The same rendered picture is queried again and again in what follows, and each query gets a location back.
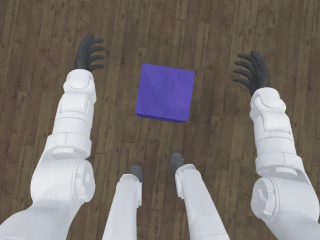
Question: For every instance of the right robot hand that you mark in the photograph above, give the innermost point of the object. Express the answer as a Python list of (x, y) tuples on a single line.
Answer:
[(259, 73)]

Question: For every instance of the left robot thigh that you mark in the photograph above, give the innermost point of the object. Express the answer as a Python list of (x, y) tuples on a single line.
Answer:
[(122, 219)]

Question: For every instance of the right robot thigh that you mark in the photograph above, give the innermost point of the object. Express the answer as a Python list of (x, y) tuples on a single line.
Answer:
[(204, 221)]

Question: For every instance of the carton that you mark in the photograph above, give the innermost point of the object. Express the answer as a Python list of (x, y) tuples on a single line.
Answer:
[(164, 93)]

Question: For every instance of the left robot forearm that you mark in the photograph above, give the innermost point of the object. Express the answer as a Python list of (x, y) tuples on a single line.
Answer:
[(70, 137)]

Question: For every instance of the robot right upper arm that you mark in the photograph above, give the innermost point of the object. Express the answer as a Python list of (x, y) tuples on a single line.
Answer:
[(289, 208)]

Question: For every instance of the robot thigh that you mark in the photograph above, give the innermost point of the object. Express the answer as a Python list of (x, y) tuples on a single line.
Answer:
[(204, 221), (122, 219)]

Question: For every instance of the left robot hand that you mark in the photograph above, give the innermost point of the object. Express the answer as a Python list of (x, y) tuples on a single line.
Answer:
[(83, 58)]

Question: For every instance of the robot left upper arm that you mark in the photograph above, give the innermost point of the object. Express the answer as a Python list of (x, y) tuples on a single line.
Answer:
[(59, 188)]

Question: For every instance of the right robot forearm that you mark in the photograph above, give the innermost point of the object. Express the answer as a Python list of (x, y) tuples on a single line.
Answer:
[(276, 153)]

